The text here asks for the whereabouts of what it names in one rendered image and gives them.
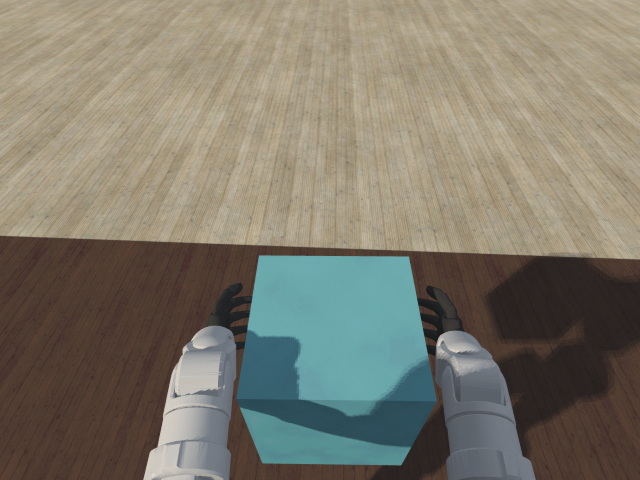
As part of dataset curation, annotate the left robot hand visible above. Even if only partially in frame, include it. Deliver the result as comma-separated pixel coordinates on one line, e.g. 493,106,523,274
205,283,252,350

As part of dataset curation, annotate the robot left forearm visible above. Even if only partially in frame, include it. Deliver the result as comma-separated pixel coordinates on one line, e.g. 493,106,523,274
143,326,236,480

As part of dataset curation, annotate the carton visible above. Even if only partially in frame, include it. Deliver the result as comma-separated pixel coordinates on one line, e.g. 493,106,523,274
236,255,437,465

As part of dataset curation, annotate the robot right forearm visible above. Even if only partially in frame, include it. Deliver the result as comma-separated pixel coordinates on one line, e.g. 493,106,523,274
435,331,536,480

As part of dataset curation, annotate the right robot hand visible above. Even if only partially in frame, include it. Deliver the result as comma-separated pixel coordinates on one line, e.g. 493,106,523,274
417,286,465,356

